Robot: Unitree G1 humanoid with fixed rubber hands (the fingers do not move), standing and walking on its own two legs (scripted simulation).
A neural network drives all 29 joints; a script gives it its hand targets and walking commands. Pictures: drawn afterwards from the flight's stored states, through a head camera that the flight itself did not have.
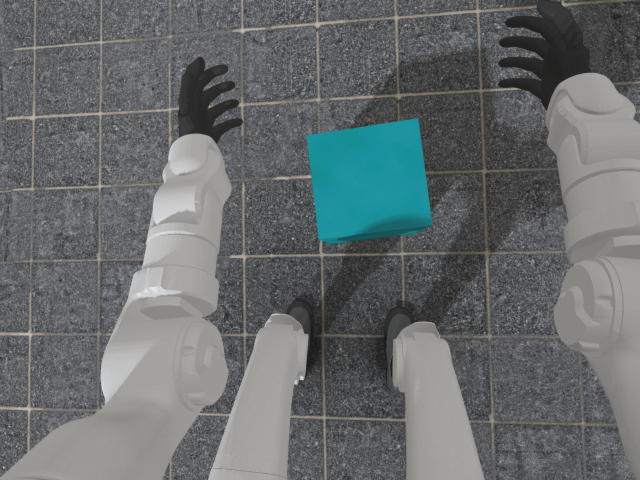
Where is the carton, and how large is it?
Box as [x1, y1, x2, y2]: [307, 118, 431, 243]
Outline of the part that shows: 417,118 307,135 319,239 327,243 335,243 409,234 431,225 431,217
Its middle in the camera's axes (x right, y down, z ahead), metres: +0.11 -0.11 +0.85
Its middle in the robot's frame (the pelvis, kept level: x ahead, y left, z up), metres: +0.50 -0.01 -0.52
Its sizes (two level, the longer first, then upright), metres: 0.210 0.200 0.250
